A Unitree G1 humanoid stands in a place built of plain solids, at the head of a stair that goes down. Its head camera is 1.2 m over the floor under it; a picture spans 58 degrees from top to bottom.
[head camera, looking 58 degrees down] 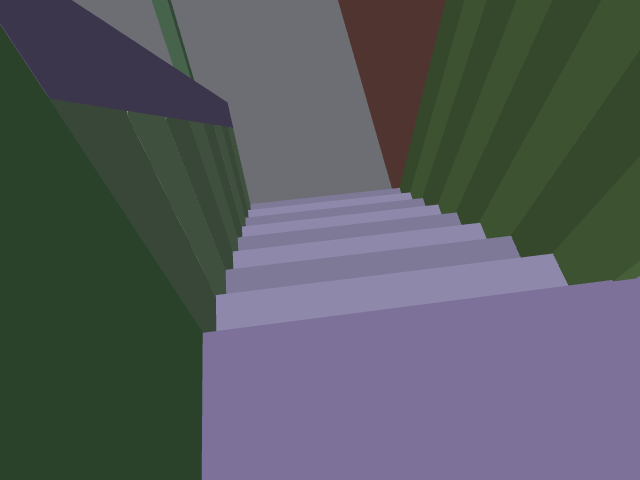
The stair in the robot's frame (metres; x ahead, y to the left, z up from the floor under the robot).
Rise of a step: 0.21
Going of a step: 0.21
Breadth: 1.25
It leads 8 degrees to the left of straight ahead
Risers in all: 9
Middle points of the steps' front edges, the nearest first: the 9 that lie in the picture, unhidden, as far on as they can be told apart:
0.52 -0.28 0.00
0.73 -0.25 -0.20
0.95 -0.22 -0.41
1.16 -0.19 -0.62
1.37 -0.17 -0.83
1.58 -0.14 -1.03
1.79 -0.11 -1.24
2.01 -0.08 -1.45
2.22 -0.05 -1.65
